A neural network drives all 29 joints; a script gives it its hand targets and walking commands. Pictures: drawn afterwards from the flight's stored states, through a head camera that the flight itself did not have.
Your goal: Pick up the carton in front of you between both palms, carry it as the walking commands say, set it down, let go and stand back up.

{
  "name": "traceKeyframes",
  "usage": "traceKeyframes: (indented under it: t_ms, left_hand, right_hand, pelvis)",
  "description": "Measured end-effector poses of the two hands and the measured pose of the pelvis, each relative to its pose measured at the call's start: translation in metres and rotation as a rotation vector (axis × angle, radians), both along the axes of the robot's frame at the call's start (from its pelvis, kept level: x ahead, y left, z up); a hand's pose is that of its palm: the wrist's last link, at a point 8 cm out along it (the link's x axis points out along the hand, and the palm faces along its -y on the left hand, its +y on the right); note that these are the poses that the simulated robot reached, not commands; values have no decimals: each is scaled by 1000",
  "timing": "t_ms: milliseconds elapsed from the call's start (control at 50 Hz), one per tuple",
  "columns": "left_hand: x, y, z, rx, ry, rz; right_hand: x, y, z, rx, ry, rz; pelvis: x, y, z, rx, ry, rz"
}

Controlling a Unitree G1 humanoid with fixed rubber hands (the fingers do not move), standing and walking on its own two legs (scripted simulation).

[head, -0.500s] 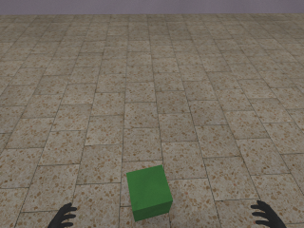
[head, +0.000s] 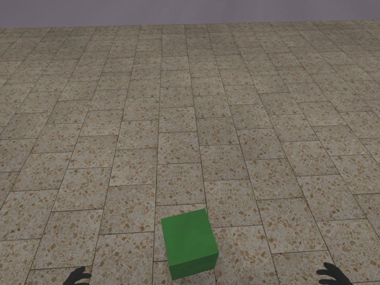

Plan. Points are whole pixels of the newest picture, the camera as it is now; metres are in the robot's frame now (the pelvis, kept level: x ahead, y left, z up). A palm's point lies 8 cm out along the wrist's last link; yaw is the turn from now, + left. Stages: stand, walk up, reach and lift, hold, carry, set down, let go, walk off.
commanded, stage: stand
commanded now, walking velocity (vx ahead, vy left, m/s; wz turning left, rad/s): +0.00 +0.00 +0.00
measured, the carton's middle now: (188, 244) +0.41 +0.03 -0.65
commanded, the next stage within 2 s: none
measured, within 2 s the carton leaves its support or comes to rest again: neither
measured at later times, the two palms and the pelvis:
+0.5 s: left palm out of the picture +0.07 +0.30 -0.11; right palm out of the picture +0.08 -0.31 -0.09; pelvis -0.02 +0.00 +0.00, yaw +0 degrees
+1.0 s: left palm out of the picture +0.07 +0.31 -0.11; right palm out of the picture +0.08 -0.31 -0.09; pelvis -0.02 +0.00 +0.00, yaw +0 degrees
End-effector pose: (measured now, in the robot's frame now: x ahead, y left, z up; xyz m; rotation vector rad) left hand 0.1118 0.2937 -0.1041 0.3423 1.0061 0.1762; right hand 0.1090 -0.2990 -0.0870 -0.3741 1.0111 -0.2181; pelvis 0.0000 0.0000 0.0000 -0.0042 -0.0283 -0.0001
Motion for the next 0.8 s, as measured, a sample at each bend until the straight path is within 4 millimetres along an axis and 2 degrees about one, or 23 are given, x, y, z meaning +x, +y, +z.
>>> traceKeyframes:
  t_ms: [420,800]
  left_hand:
    - [-34,7,-3,9,74,22]
    - [-45,11,-3,16,107,35]
  right_hand:
    - [-27,-8,-3,-2,61,-15]
    - [-34,-13,-5,-5,90,-21]
  pelvis:
    - [-15,-2,3,-1,-10,2]
    - [-19,-3,5,-2,-14,5]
